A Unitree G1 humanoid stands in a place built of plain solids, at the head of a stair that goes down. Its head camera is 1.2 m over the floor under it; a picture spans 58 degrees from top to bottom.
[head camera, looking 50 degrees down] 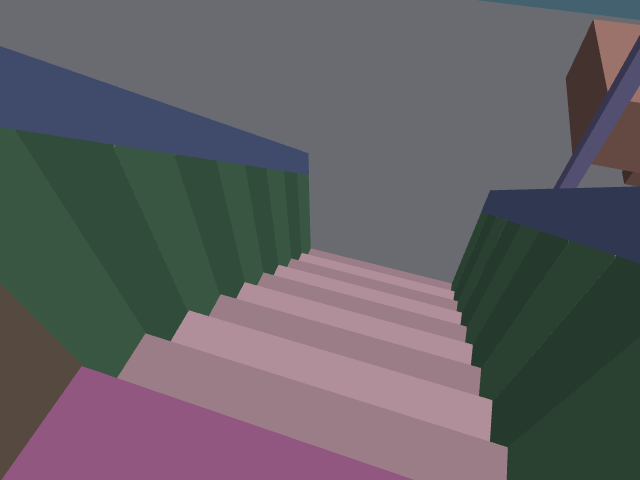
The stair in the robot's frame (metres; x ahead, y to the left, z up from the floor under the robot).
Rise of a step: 0.20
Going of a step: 0.22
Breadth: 1.25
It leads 18 degrees to the right of straight ahead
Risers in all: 10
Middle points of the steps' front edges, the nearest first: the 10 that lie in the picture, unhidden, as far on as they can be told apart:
0.34 0.10 0.00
0.55 0.03 -0.20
0.77 -0.04 -0.40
0.98 -0.11 -0.61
1.19 -0.17 -0.81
1.40 -0.24 -1.01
1.62 -0.31 -1.22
1.83 -0.38 -1.42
2.04 -0.45 -1.62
2.25 -0.51 -1.82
